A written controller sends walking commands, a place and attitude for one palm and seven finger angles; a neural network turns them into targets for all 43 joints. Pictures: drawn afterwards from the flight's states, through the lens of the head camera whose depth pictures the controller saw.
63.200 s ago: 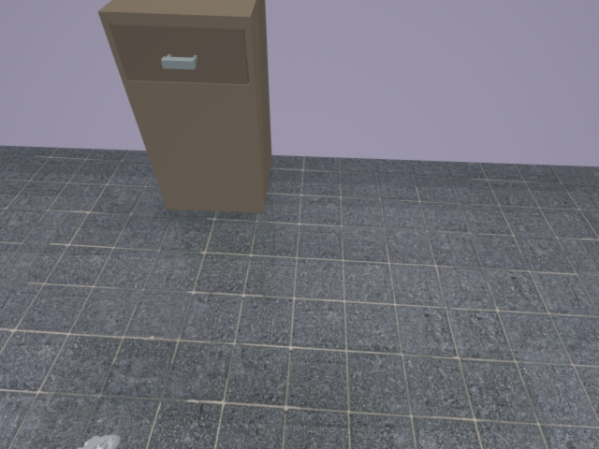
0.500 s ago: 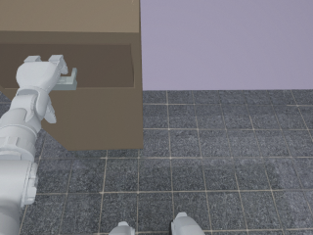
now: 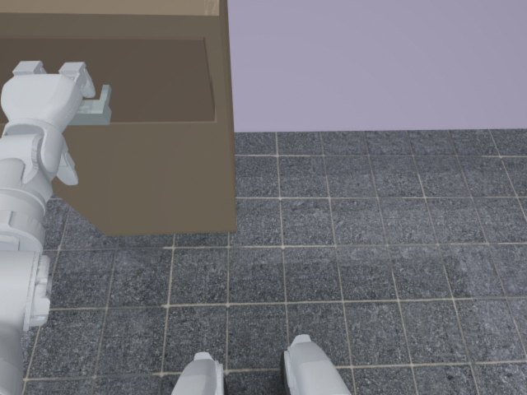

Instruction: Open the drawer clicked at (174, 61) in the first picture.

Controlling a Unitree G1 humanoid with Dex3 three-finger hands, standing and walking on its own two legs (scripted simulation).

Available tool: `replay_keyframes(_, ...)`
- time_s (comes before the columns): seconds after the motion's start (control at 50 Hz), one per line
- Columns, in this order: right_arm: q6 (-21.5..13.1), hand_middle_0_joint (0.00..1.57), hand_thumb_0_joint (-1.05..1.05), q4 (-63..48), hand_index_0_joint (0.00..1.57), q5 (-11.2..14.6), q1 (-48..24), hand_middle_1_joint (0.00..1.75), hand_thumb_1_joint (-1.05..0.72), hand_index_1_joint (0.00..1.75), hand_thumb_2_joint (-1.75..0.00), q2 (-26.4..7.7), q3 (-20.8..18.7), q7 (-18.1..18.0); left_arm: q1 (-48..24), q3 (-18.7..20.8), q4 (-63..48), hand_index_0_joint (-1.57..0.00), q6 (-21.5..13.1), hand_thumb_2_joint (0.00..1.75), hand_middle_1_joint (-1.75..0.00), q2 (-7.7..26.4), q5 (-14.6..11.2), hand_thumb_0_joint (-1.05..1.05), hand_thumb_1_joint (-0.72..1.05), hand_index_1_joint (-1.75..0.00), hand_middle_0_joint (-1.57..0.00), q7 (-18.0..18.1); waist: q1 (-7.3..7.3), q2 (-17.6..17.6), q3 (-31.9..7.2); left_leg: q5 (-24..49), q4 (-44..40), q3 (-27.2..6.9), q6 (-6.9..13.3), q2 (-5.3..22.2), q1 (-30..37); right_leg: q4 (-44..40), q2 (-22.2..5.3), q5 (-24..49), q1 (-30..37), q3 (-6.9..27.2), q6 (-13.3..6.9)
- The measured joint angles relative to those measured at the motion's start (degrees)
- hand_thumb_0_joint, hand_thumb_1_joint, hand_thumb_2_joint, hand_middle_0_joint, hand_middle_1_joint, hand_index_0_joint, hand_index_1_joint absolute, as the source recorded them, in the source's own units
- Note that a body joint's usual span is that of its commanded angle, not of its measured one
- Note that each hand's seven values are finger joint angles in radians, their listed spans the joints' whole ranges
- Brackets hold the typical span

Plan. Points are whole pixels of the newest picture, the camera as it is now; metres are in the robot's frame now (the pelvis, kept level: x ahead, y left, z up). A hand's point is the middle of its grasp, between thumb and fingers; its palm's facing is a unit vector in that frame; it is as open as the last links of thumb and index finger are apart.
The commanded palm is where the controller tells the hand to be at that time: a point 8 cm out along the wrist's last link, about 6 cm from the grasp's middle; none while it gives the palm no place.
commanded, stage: lower the fingers behind the handle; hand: left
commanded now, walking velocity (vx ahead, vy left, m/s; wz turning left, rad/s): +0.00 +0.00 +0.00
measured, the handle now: (76, 101) +0.57 +0.26 +0.03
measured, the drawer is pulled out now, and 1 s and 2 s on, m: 0.00 0.00 0.00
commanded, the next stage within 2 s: lift the fingers back up to retry in 0.36 s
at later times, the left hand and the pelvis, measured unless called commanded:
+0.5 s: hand (62, 128) +0.51 +0.27 +0.04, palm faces -0.05 +0.02 -1.00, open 13.8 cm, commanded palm +0.49 +0.27 +0.07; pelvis -0.02 +0.00 -0.01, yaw +0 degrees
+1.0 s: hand (38, 104) +0.52 +0.28 +0.08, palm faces -0.06 -0.02 -1.00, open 13.8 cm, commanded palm +0.50 +0.27 +0.14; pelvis +0.02 +0.01 +0.03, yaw +0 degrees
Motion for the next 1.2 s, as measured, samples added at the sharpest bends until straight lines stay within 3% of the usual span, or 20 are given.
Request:
replay_keyframes(0.14,-0.33,0.20,0.01,-0.67,0.20,0.37,0.10,0.30,-0.91,0.30,-0.90,0.03,0.61,-0.54,-0.47,0.99,-0.70,-0.32,-0.88,0.30,-1.28,1.41,-0.35,0.00,-0.49,-1.20,-0.22,-1.78,-0.55,0.05,0.39,0.05,1.53,0.06,-0.01,0.03,-1.77,1.40,0.06,0.18,-1.77,0.08,0.00)
replay_keyframes(0.54,-0.77,0.20,0.01,-0.52,0.20,0.40,0.44,0.30,-0.91,0.30,-0.90,0.09,1.05,-0.63,-1.23,1.75,-1.25,-0.32,-1.48,0.30,-1.26,1.89,-0.60,0.00,-0.49,-1.20,-0.21,-1.89,-0.91,0.51,0.67,0.22,3.16,0.26,0.47,-0.21,-4.00,2.42,-0.13,0.67,-3.71,0.33,0.52)
replay_keyframes(0.94,0.10,0.20,0.01,1.67,0.20,0.01,2.30,0.30,-0.91,0.30,-0.90,0.62,-0.79,-0.18,3.25,1.11,-4.12,-0.32,-1.52,0.30,-1.20,-0.31,-1.77,0.00,-0.49,-1.20,-0.30,-3.14,0.57,0.47,0.63,1.41,-6.37,-0.59,0.60,-0.13,7.87,-8.11,-0.18,1.91,9.07,-0.55,0.63)
replay_keyframes(1.1,1.70,0.20,0.01,1.16,0.20,0.29,1.86,0.30,-0.91,0.30,-0.90,0.69,-1.22,0.46,5.81,0.84,-5.88,-0.32,-0.36,0.30,-1.20,-1.81,-2.69,0.00,-0.49,-1.20,-0.31,-5.37,1.53,0.84,0.17,1.57,-10.68,-0.08,0.75,0.13,13.83,-12.33,0.06,2.18,14.81,-0.08,0.75)
replay_keyframes(1.2,2.32,0.20,0.01,0.42,0.20,0.40,1.18,0.30,-0.91,0.30,-0.90,1.07,-1.27,0.63,7.51,1.00,-6.77,-0.32,-1.35,0.30,-1.20,-2.22,-2.90,0.00,-0.49,-1.20,-0.31,-6.55,2.21,0.83,0.43,1.79,-12.50,0.24,0.77,0.12,16.06,-13.74,0.05,2.27,16.77,0.22,0.75)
